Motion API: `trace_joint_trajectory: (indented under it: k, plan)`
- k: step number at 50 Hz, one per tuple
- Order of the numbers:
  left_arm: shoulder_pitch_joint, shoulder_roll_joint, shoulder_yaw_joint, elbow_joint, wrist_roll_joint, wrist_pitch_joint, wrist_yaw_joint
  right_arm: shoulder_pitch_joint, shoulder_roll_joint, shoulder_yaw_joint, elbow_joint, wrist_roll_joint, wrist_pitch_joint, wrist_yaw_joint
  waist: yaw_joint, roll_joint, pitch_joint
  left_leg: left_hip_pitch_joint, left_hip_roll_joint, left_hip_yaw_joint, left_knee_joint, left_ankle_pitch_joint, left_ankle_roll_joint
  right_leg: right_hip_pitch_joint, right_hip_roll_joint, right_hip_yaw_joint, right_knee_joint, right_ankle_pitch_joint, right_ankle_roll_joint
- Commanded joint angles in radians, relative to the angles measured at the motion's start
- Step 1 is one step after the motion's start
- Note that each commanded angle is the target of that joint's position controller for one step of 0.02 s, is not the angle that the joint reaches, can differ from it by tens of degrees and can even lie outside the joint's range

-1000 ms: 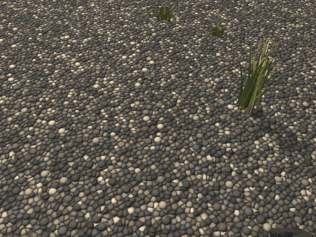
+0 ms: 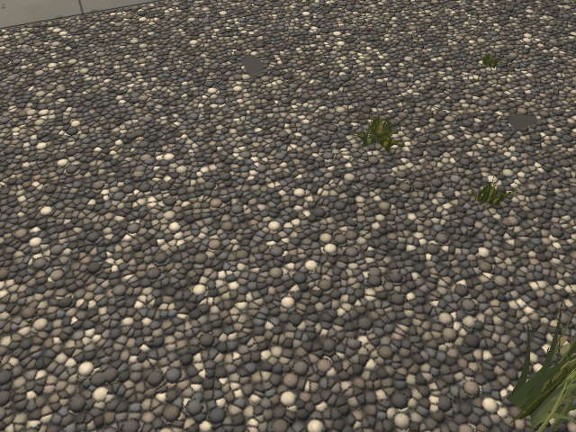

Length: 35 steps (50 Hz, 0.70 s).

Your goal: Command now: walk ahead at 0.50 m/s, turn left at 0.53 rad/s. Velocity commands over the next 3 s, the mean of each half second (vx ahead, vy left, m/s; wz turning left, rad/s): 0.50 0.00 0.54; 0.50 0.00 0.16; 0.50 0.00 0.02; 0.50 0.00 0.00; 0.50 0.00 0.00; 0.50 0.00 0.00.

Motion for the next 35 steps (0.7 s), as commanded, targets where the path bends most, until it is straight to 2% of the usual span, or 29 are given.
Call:
trace_joint_trajectory:
  k: [1,3,4,5,6,7,8,9,10,11,12,15,17,19,21,23,26,28,29,30,31,32,33,34,35]
  plan:
    - [0.009,0.187,0.042,-0.038,-0.014,0.015,0.009,-0.119,-0.055,-0.006,-0.12,0.002,-0.013,0.023,-0.009,-0.074,0.07,-0.035,-0.032,0.063,-0.047,-0.092,0.034,0.037,-0.328,0.044,0.033,0.716,-0.115]
    - [-0.018,0.219,0.051,-0.051,-0.022,0.029,0.016,-0.046,-0.095,-0.027,-0.123,0.005,-0.007,0.027,-0.069,-0.12,-0.001,0.11,-0.101,0.121,-0.036,-0.195,0.073,0.054,-0.329,0.023,0.186,1.043,-0.095]
    - [-0.036,0.231,0.054,-0.057,-0.024,0.037,0.018,0.059,-0.133,-0.047,-0.104,0.009,-0.004,0.025,-0.132,-0.128,-0.058,0.246,-0.139,0.135,-0.05,-0.22,0.1,0.028,-0.317,0.016,0.337,1.12,-0.081]
    - [-0.06,0.228,0.051,-0.066,-0.028,0.038,0.019,0.223,-0.191,-0.081,-0.064,0.01,-0.003,0.012,-0.221,-0.099,-0.14,0.496,-0.171,0.112,-0.137,-0.153,0.141,-0.083,-0.275,0.001,0.562,1.023,-0.046]
    - [-0.037,0.161,0.029,-0.09,0.004,0.026,0.015,0.332,-0.287,-0.108,-0.036,0.008,0.007,-0.013,-0.227,0.08,-0.219,0.781,0.005,-0.177,-0.155,-0.133,0.203,-0.365,-0.203,0.005,0.89,0.466,-0.001]
    - [0.019,0.052,-0.004,-0.143,0.005,-0.013,-0.003,0.269,-0.333,-0.106,-0.07,0.007,-0.007,-0.01,-0.115,0.245,-0.33,1.044,0.218,-0.776,-0.327,-0.315,0.408,-0.756,0.028,0.187,1.205,-0.271,0.047]
    - [-0.101,0.138,0.011,-0.163,-0.034,-0.056,-0.02,0.29,-0.247,-0.078,-0.076,-0.003,-0.019,-0.002,-0.183,0.097,-0.336,1.042,0.224,-0.788,-0.414,-0.337,0.365,-0.865,-0.022,0.361,1.238,-0.247,0.015]
    - [-0.16,0.151,0.014,-0.186,-0.059,-0.075,-0.027,0.255,-0.201,-0.065,-0.076,-0.007,-0.032,-0.002,-0.171,0.06,-0.213,0.937,0.194,-0.637,-0.414,-0.28,0.323,-0.907,-0.066,0.351,1.186,-0.164,-0.013]
    - [-0.158,0.141,0.015,-0.174,-0.045,-0.08,-0.02,0.184,-0.171,-0.056,-0.087,-0.004,-0.042,0.0,-0.115,-0.038,-0.122,0.775,0.145,-0.512,-0.416,-0.168,0.287,-0.859,-0.113,0.348,1.085,-0.088,-0.016]
    - [-0.149,0.156,0.025,-0.162,-0.018,-0.072,-0.013,0.126,-0.136,-0.046,-0.1,-0.005,-0.046,-0.004,-0.081,-0.038,-0.092,0.662,0.108,-0.426,-0.425,-0.077,0.263,-0.788,-0.143,0.347,0.997,-0.047,-0.007]
    - [-0.128,0.16,0.031,-0.158,-0.011,-0.057,-0.014,0.101,-0.126,-0.039,-0.115,-0.013,-0.047,-0.01,-0.054,-0.019,-0.08,0.586,0.086,-0.39,-0.445,-0.023,0.255,-0.725,-0.159,0.351,0.96,-0.018,0.004]
    - [-0.15,0.129,0.028,-0.177,0.008,-0.026,-0.009,0.127,-0.165,-0.046,-0.115,-0.007,-0.05,-0.029,-0.042,-0.013,-0.053,0.481,0.054,-0.317,-0.478,0.087,0.257,-0.697,-0.15,0.322,0.817,0.054,0.056]
    - [-0.233,0.112,0.021,-0.208,0.011,-0.021,-0.006,0.161,-0.189,-0.052,-0.11,-0.006,-0.047,-0.044,-0.066,0.0,-0.026,0.451,0.026,-0.277,-0.481,0.095,0.237,-0.717,-0.129,0.31,0.671,0.172,0.081]
    - [-0.302,0.093,0.012,-0.228,0.008,-0.024,-0.011,0.184,-0.187,-0.052,-0.106,-0.003,-0.039,-0.051,-0.093,0.027,-0.018,0.425,-0.016,-0.241,-0.468,0.038,0.2,-0.678,-0.095,0.305,0.511,0.307,0.085]
    - [-0.354,0.082,0.004,-0.246,-0.001,-0.03,-0.021,0.209,-0.183,-0.05,-0.097,-0.002,-0.035,-0.052,-0.12,0.051,-0.013,0.415,-0.024,-0.235,-0.463,-0.032,0.173,-0.629,-0.068,0.294,0.391,0.408,0.079]
    - [-0.388,0.09,0.002,-0.259,-0.008,-0.037,-0.032,0.244,-0.172,-0.046,-0.078,-0.001,-0.035,-0.051,-0.143,0.062,-0.01,0.447,0.002,-0.258,-0.448,-0.072,0.165,-0.607,-0.064,0.299,0.34,0.457,0.067]
    - [-0.401,0.121,0.006,-0.272,-0.007,-0.052,-0.048,0.282,-0.161,-0.041,-0.054,-0.003,-0.03,-0.055,-0.146,0.073,-0.004,0.577,0.058,-0.317,-0.373,-0.042,0.159,-0.634,-0.064,0.31,0.284,0.379,0.029]
    - [-0.357,0.144,0.013,-0.267,-0.008,-0.061,-0.051,0.28,-0.174,-0.045,-0.05,-0.008,-0.023,-0.059,-0.117,0.101,-0.006,0.634,0.084,-0.343,-0.32,0.075,0.146,-0.596,-0.053,0.294,0.267,0.282,-0.006]
    - [-0.277,0.163,0.023,-0.245,-0.004,-0.066,-0.049,0.26,-0.172,-0.043,-0.056,-0.008,-0.02,-0.059,-0.07,0.105,-0.041,0.641,0.059,-0.326,-0.245,0.221,0.13,-0.493,-0.03,0.267,0.231,0.274,-0.033]
    - [-0.146,0.199,0.039,-0.213,0.007,-0.069,-0.045,0.244,-0.148,-0.031,-0.067,-0.013,-0.02,-0.055,-0.008,0.084,-0.144,0.594,0.005,-0.285,-0.081,0.292,0.104,-0.287,-0.068,0.297,0.256,0.312,-0.078]
    - [0.019,0.259,0.053,-0.193,0.016,-0.068,-0.043,0.278,-0.111,-0.015,-0.085,-0.03,-0.024,-0.055,0.036,-0.039,-0.3,0.399,-0.082,-0.216,0.212,0.07,0.059,0.019,-0.237,0.502,0.302,0.322,-0.162]
    - [0.109,0.295,0.068,-0.14,0.007,-0.054,-0.054,0.42,-0.047,0.003,-0.076,0.002,-0.038,-0.051,-0.012,-0.366,-0.388,0.055,-0.216,-0.152,0.514,-0.556,-0.009,0.283,-0.416,0.957,0.16,0.065,-0.301]
    - [0.097,0.199,0.042,-0.146,-0.024,-0.051,-0.058,0.363,-0.139,-0.009,-0.067,0.015,-0.044,-0.05,0.021,-0.244,-0.298,-0.073,-0.161,-0.218,0.616,-0.585,-0.003,0.25,-0.405,1.018,0.095,-0.165,-0.27]
    - [0.02,0.155,0.029,-0.162,-0.024,-0.044,-0.054,0.238,-0.177,-0.019,-0.095,0.017,-0.048,-0.048,0.031,-0.147,-0.153,-0.117,-0.118,-0.187,0.621,-0.493,0.001,0.112,-0.372,0.869,0.076,-0.154,-0.228]
    - [-0.042,0.145,0.02,-0.176,-0.009,-0.037,-0.052,0.17,-0.169,-0.017,-0.112,0.003,-0.051,-0.049,0.009,-0.069,-0.079,-0.09,-0.073,-0.142,0.583,-0.417,0.0,-0.025,-0.333,0.759,0.054,-0.045,-0.211]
